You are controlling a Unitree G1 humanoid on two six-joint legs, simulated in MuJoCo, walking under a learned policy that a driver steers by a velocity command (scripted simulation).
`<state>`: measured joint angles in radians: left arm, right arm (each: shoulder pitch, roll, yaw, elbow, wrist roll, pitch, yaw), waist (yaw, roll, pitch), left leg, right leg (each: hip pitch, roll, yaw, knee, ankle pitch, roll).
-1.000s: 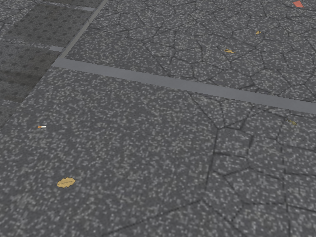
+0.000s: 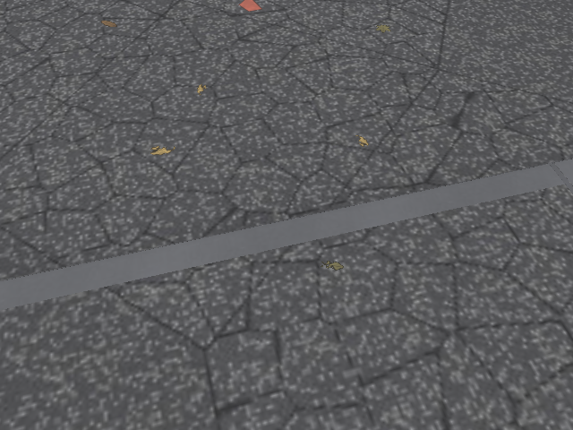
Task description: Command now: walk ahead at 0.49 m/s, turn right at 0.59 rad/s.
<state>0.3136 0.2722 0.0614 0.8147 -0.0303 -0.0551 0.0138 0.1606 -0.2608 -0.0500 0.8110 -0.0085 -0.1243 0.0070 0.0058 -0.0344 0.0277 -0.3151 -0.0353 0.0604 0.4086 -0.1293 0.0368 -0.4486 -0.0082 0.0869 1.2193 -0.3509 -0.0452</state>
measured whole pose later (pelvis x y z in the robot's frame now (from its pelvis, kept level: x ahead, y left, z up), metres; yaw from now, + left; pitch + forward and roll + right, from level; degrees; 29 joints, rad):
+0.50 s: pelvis +0.26 -0.09 +0.00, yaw -6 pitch +2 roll +1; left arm 0.20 0.24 0.05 0.70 0.00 -0.08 -0.03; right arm 0.30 -0.29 -0.04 0.92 0.04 -0.09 0.01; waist -0.02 0.02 0.03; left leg -0.42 0.07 -0.04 1.19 -0.38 0.03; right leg -0.36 -0.01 -0.09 0.51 -0.19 -0.05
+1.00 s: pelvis +0.53 -0.04 -0.02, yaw +11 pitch +2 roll -1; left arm 0.29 0.27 0.07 0.84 -0.02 -0.09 0.01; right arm 0.11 -0.27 -0.07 0.73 0.02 -0.05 0.05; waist 0.01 0.00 0.06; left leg -0.49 -0.06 0.06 0.66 -0.20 0.12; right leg -0.20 -0.05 -0.06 1.14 -0.47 0.02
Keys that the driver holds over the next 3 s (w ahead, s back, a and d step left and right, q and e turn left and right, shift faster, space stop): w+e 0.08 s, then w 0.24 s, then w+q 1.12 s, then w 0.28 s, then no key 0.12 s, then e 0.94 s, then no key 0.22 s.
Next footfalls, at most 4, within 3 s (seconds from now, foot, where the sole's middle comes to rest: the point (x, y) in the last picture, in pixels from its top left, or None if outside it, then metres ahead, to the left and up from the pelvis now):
0.36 right None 0.34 -0.19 -0.77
0.94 left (281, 353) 0.65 0.04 -0.77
1.42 right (319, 246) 0.97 -0.06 -0.77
1.90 left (198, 231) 1.03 0.29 -0.79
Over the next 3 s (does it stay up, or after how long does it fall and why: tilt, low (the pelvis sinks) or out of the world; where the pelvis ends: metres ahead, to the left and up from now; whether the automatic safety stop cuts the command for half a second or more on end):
stays up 1.07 0.20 -0.05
